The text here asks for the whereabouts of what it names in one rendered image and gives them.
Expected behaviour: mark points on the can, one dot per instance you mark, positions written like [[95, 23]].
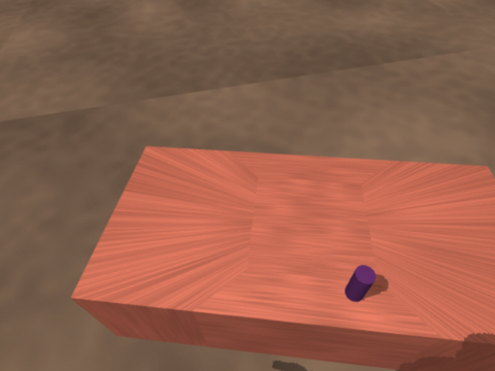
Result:
[[359, 284]]

